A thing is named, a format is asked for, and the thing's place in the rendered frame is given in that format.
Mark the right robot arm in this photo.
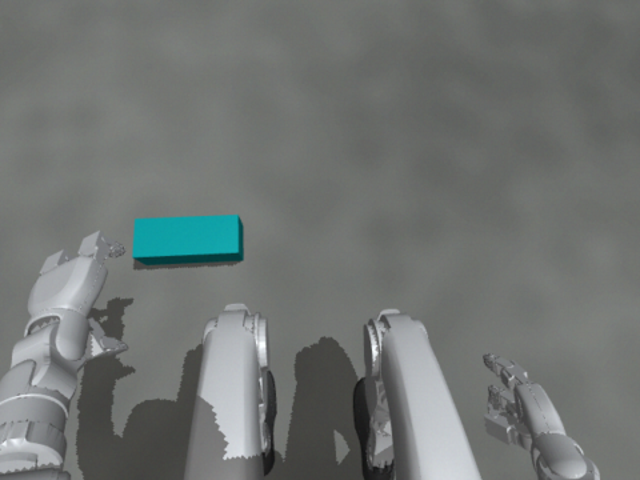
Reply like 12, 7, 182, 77
531, 433, 600, 480

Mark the left robot hand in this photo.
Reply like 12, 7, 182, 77
27, 230, 129, 361

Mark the left robot arm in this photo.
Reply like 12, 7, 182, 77
0, 308, 90, 480

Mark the right robot foot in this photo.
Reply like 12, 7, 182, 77
353, 377, 395, 480

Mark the right robot hand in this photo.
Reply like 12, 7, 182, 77
483, 353, 567, 453

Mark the carton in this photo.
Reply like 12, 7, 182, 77
132, 215, 244, 265

